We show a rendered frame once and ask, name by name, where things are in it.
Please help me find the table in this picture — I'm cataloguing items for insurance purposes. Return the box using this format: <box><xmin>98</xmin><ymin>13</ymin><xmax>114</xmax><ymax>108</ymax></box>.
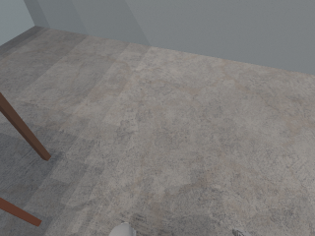
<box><xmin>0</xmin><ymin>92</ymin><xmax>51</xmax><ymax>161</ymax></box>

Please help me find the chair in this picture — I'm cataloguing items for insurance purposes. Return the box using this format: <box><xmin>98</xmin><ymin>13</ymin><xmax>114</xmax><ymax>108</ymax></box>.
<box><xmin>0</xmin><ymin>198</ymin><xmax>42</xmax><ymax>227</ymax></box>

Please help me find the robot left thigh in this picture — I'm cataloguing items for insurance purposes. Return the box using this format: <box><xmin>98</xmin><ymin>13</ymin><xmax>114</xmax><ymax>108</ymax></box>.
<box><xmin>108</xmin><ymin>224</ymin><xmax>137</xmax><ymax>236</ymax></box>

